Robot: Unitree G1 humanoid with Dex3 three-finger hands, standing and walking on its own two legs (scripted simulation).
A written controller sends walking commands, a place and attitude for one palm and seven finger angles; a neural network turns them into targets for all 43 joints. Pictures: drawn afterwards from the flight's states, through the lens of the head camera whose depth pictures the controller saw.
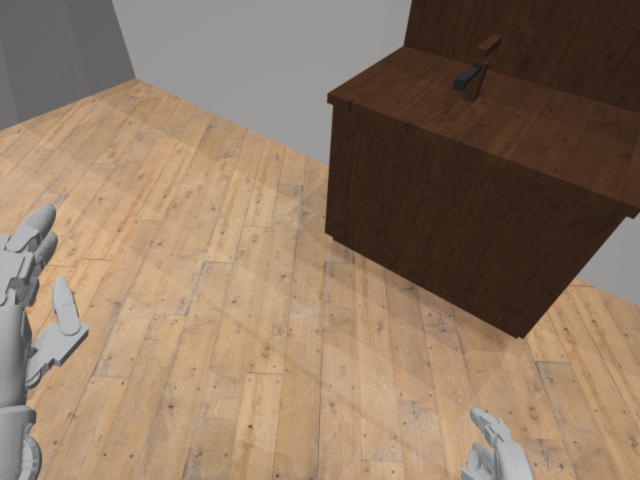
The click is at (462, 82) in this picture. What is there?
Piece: tap's lever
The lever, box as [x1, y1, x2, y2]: [452, 75, 468, 91]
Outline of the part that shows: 458,75 454,80 452,88 462,91 465,87 468,78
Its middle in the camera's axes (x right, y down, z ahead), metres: +0.36 -0.40 +1.00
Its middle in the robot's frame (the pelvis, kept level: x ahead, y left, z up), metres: +1.04 -0.30 +0.04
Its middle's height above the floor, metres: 0.81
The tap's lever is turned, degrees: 0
